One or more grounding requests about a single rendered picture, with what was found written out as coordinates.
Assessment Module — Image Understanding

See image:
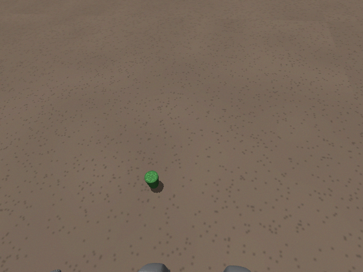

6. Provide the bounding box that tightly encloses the cup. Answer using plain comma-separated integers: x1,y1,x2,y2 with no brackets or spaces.
144,171,159,189

